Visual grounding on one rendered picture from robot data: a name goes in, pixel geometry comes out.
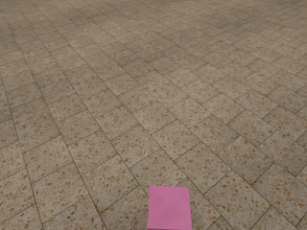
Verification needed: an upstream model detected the carton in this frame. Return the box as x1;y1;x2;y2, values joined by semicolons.
147;186;192;230

